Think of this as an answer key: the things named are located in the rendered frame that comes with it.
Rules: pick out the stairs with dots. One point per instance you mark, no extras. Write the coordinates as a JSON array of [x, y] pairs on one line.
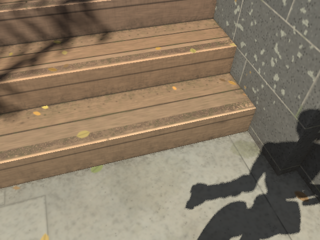
[[85, 83]]

